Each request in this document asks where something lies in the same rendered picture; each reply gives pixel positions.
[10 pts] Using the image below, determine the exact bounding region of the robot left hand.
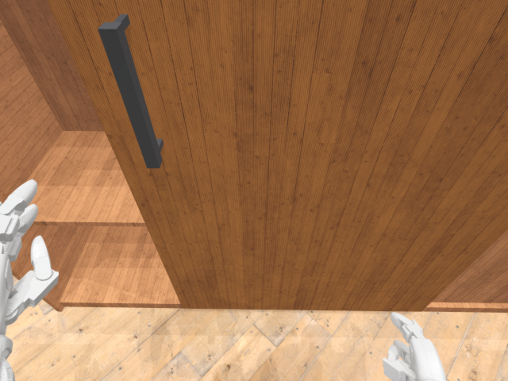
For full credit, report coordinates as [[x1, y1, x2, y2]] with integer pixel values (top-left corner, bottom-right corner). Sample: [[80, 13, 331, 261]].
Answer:
[[0, 179, 59, 335]]

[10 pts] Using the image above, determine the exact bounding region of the robot right hand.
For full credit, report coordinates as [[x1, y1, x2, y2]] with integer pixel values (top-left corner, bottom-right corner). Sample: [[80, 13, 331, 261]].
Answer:
[[383, 312, 446, 381]]

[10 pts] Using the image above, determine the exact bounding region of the wardrobe door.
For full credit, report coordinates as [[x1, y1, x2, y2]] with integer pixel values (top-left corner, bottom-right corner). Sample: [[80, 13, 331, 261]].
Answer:
[[432, 230, 508, 303], [47, 0, 508, 312]]

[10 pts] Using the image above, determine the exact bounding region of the handle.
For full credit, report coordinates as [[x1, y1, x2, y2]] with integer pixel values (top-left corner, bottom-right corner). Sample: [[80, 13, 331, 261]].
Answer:
[[98, 14, 164, 168]]

